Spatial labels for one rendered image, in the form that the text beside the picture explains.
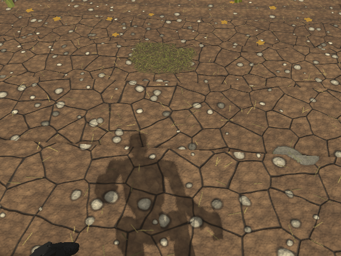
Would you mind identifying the robot left hand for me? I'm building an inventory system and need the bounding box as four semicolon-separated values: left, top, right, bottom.
30;242;79;256

